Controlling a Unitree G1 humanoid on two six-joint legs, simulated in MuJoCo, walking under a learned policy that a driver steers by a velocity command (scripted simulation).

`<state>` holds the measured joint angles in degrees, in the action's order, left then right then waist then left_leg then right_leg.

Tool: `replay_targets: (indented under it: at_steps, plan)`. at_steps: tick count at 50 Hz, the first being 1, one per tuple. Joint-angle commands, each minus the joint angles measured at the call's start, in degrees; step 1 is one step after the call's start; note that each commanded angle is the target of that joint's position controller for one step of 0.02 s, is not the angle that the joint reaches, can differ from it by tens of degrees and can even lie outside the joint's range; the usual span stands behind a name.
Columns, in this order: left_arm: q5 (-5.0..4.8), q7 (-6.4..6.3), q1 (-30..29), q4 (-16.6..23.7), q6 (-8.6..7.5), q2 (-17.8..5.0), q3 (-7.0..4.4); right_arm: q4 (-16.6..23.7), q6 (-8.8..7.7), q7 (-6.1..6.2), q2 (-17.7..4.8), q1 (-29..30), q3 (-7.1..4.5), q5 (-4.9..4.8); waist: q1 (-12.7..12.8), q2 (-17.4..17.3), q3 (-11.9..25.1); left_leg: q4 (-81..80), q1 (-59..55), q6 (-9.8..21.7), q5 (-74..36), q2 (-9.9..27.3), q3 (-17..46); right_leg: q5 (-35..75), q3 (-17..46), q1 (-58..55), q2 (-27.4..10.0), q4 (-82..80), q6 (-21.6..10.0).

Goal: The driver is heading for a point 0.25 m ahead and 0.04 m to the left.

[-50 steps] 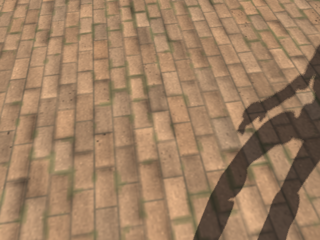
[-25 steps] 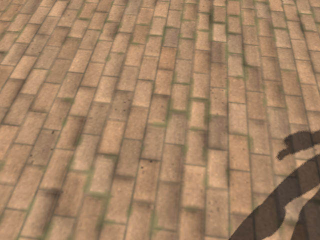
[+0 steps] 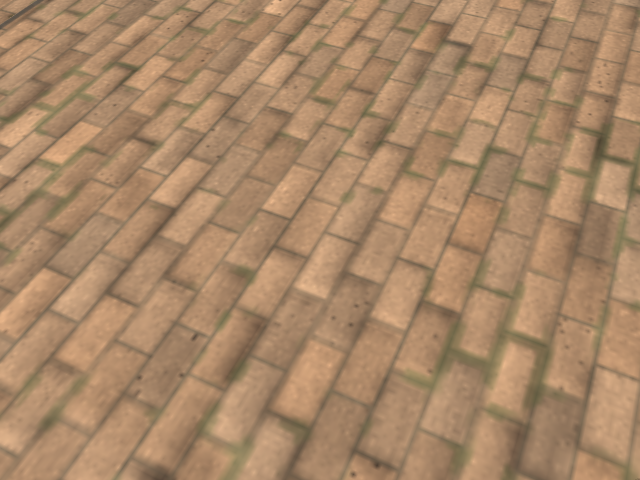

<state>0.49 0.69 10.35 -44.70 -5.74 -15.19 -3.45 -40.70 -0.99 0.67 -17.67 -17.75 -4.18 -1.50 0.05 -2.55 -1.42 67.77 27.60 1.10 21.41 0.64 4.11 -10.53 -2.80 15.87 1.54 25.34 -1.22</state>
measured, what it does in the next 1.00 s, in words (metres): walks ahead: left foot, then right foot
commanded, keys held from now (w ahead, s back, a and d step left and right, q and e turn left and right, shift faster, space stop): w+q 0.02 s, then no key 0.98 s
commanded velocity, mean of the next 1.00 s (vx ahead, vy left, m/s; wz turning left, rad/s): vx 0.13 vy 0.00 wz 0.15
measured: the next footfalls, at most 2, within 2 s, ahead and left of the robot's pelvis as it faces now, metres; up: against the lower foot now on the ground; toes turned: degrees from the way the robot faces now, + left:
left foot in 0.30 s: +0.29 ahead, +0.15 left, +0.00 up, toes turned +6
right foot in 0.60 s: +0.26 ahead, -0.10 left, +0.00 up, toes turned +5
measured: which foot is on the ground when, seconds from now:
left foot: up 0.00-0.28, down 0.30-1.00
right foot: down 0.00-0.30, up 0.32-0.58, down 0.60-1.00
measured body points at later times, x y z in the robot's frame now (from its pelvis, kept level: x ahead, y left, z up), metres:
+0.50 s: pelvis +0.18 +0.04 +0.00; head +0.21 +0.06 +0.44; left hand +0.25 +0.33 -0.14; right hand +0.38 -0.18 -0.10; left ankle +0.25 +0.15 -0.74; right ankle +0.18 -0.12 -0.70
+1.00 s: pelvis +0.24 +0.02 +0.00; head +0.25 +0.02 +0.45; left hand +0.28 +0.28 -0.14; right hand +0.37 -0.23 -0.13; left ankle +0.25 +0.15 -0.74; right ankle +0.22 -0.11 -0.74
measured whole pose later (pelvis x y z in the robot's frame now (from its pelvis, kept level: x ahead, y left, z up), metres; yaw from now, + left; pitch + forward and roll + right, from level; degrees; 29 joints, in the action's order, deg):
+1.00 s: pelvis +0.24 +0.02 +0.00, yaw +7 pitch -1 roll +0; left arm 0.3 -1.2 10.8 -56.6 -0.7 -13.5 -0.5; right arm -54.0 0.6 1.5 -13.6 -9.3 -2.9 0.2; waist 0.5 0.3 -1.9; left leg 28.4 14.3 -0.3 12.9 -0.2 0.9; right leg -18.1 -0.7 9.6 -1.3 28.9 0.7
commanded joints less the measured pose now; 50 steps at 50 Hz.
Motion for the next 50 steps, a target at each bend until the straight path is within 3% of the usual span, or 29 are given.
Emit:
replay_targets:
  at_steps: [1,3,5,7,9,12,13,14,15,16,17,18,19,20,21,23,27,29,30,31,32,34,38,44,50]
  plan:
    - [-0.17,-0.31,0.7,1.7,-0.86,-6.4,-1.55,5.7,-0.22,-0.36,-3.3,1.6,-1.16,-0.15,0.9,8.8,0.2,-1.8,11.7,-0.5,-4.0,6.0,2.1,2.2,14.3,-8.4,-16.1,-15.7,-9.0]
    - [-0.02,-0.29,0.9,0.7,-1.07,-8.1,-1.99,7.0,-0.16,-0.19,-2.2,3.8,-0.76,0.54,0.5,7.0,-0.8,-7.7,12.0,-1.5,-6.2,5.4,1.7,17.5,10.2,-7.7,-16.4,-15.6,-10.6]
    - [-0.29,-0.42,0.0,0.3,-0.54,-9.2,-2.22,7.4,-0.54,-0.47,-1.2,4.7,-0.23,1.09,0.1,6.6,0.5,-15.8,8.7,-1.9,-11.5,4.5,-0.1,30.0,4.2,-7.7,-14.9,-13.9,-10.2]
    - [-0.78,-0.66,0.2,-0.3,0.19,-9.8,-2.18,7.7,-1.11,-1.22,-0.2,7.7,0.33,1.13,1.3,7.0,1.4,-24.8,3.3,-1.7,-19.2,2.9,-2.9,33.0,-0.2,-6.9,-13.0,-13.2,-9.0]
    - [-1.37,-0.81,2.6,-1.6,0.79,-10.5,-2.17,8.5,-1.37,-2.05,-0.3,10.8,0.37,1.03,2.6,7.2,2.3,-30.5,0.7,-1.2,-22.6,1.7,-3.6,32.5,-0.6,-9.6,-13.3,-11.7,-8.2]
    - [-2.49,-0.93,3.0,-2.9,1.59,-12.1,-2.52,9.1,-1.49,-2.63,-2.6,10.8,-0.5,1.49,0.9,8.1,3.3,-36.5,-3.1,1.2,-19.6,0.4,-3.6,33.6,0.6,-13.4,-15.1,-6.1,-6.7]
    - [-2.8,-1.03,2.2,-3.0,1.79,-12.1,-2.5,8.0,-1.54,-2.5,-3.6,7.6,-1.09,1.85,-1.3,7.6,4.8,-40.4,-8.2,2.5,-21.9,-0.8,-4.4,35.3,0.0,-13.4,-14.1,-1.8,-5.5]
    - [-2.53,-0.98,3.4,-3.6,1.82,-10.8,-2.03,6.6,-1.53,-1.98,-5.9,3.6,-2.09,2.26,-3.1,5.7,7.3,-43.5,-16.1,4.1,-27.8,-1.6,-4.8,34.1,-1.4,-11.4,-11.7,5.4,-3.6]
    - [-0.59,-0.92,5.1,-2.7,1.53,-8.2,-0.9,6.2,-1.28,-1.1,-10.3,-0.9,-2.99,3.06,-4.1,-0.6,13.1,-40.1,-28.8,7.2,-53.3,7.0,3.5,18.7,-3.6,-3.6,-8.2,17.3,-0.4]
    - [1.09,-0.08,11.9,-2.5,1.4,-3.2,1.42,7.2,-0.9,-0.55,-10.8,0.4,-1.8,4.43,-0.3,-12.6,20.7,-37.5,-43.3,19.1,-72.9,22.5,22.2,-26.7,-1.1,11.7,-1.9,35.7,3.8]
    - [0.2,0.39,13.2,-4.6,2.06,-6.0,1.03,7.2,-0.65,-0.93,-5.8,0.7,-0.21,3.23,-1.3,-7.4,27.2,-37.6,-41.6,21.5,-69.9,23.1,23.2,-32.0,8.0,10.3,-4.4,40.4,4.5]
    - [-1.79,0.59,9.2,-3.7,2.87,-8.7,0.33,6.3,-0.44,-1.59,-4.4,2.9,-0.03,2.25,-1.8,-5.9,21.5,-40.8,-36.9,20.0,-56.8,19.5,19.1,-29.6,7.0,14.2,-5.4,41.0,4.9]
    - [-1.93,-0.04,5.2,-3.2,3.62,-8.5,0.24,5.9,-0.47,-1.78,-4.0,6.4,0.15,1.85,-1.3,-2.7,15.0,-43.1,-30.5,16.5,-47.3,16.2,15.8,-27.1,6.1,15.8,-6.6,38.4,4.9]
    - [-1.24,-0.8,3.5,-3.2,4.54,-8.4,0.05,5.7,-0.38,-1.69,-3.5,9.3,0.39,1.94,-0.4,-1.8,11.3,-45.2,-24.1,14.2,-41.0,14.5,13.7,-24.4,6.3,14.5,-7.4,34.7,5.4]
    - [-1.04,-1.32,4.5,-3.7,5.65,-8.1,0.04,5.6,-0.13,-1.57,-4.2,12.0,0.21,2.26,1.6,-3.2,9.2,-47.2,-16.8,12.7,-37.1,12.4,10.3,-21.8,5.5,9.3,-7.3,30.9,6.0]
    - [-0.55,-2.1,6.8,-4.9,6.57,-6.2,0.4,5.1,0.09,-1.24,-4.8,13.8,-0.27,3.17,2.8,-4.6,8.6,-49.3,-10.5,12.4,-31.6,10.7,7.5,-17.3,3.5,2.5,-5.7,24.4,6.6]
    - [0.01,-2.3,5.8,-5.6,6.92,-5.0,0.68,2.9,0.16,-0.53,-3.0,14.9,0.3,2.79,2.6,-4.8,9.0,-50.6,-7.2,10.8,-13.8,9.7,6.4,-4.5,2.9,-5.4,-4.9,12.2,4.7]
    - [1.25,-1.89,5.1,-5.7,6.84,-4.7,0.83,1.2,0.33,-0.52,-1.1,13.8,0.96,2.42,3.0,-3.6,6.7,-50.8,-3.6,6.5,2.4,6.7,5.2,1.7,2.6,-10.1,-4.5,4.3,2.7]
    - [1.8,-1.89,3.9,-4.8,6.72,-6.2,0.77,-0.1,0.36,-0.55,-0.2,12.0,1.27,2.71,2.2,-1.3,3.8,-49.6,-2.2,3.5,7.7,4.6,4.3,2.2,6.0,-9.5,-7.5,0.3,1.1]
    - [1.08,-2.21,1.6,-4.2,6.69,-10.3,-0.07,-0.4,0.42,-0.59,-0.9,9.6,0.93,2.85,-0.8,4.9,0.6,-48.1,-3.4,1.1,6.9,1.4,1.6,-5.9,7.5,-3.6,-9.7,-1.1,-1.0]
    - [0.71,-2.11,0.1,-4.7,6.39,-8.8,0.04,-0.7,0.56,-0.23,-0.8,10.7,0.93,2.9,-0.6,8.7,-0.6,-45.6,-10.2,-0.3,1.3,-0.2,-0.8,-17.6,8.0,4.8,-8.8,-4.1,-1.8]
    - [1.15,-1.99,-1.6,-5.1,5.22,-5.8,0.99,-1.4,0.73,0.41,-1.2,11.3,0.57,2.61,-1.0,9.8,-0.9,-42.7,-16.0,0.2,-5.5,0.2,-1.0,-17.4,7.6,8.3,-7.9,-6.4,0.3]
    - [0.12,-1.9,0.7,-6.9,3.77,-5.9,1.23,-4.2,0.66,0.56,-1.3,9.8,0.32,2.55,0.1,5.8,1.3,-42.5,-16.4,1.1,-13.4,0.9,-0.4,-6.2,5.9,2.2,-6.7,-3.2,1.3]
    - [-0.11,-2.09,1.8,-8.8,4.27,-5.6,1.46,-8.1,0.59,0.65,-1.4,9.3,0.16,1.86,0.8,2.9,3.2,-41.6,-18.3,0.7,-22.0,1.2,-0.8,2.9,4.7,-1.9,-5.7,-1.5,0.8]
    - [-0.25,-2.01,1.7,-10.5,4.74,-5.3,1.56,-11.9,1.21,1.23,-1.9,9.2,0.11,1.63,0.6,2.3,2.9,-41.6,-19.8,0.6,-24.4,1.4,-0.9,6.2,4.0,-3.1,-5.0,-1.8,0.7]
